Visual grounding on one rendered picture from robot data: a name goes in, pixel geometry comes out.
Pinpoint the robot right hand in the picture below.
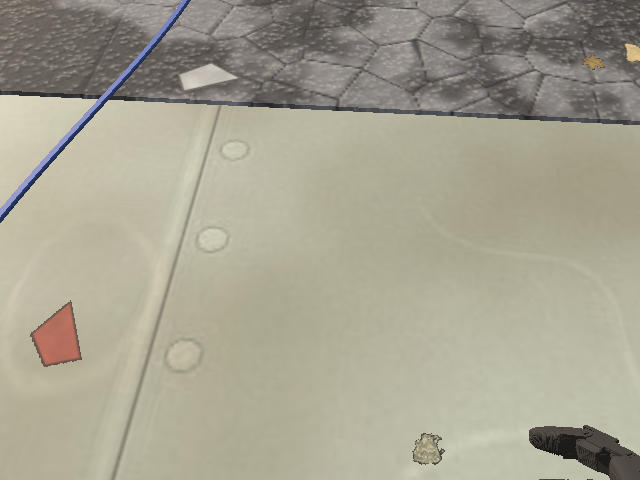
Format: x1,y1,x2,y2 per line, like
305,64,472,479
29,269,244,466
529,425,640,480

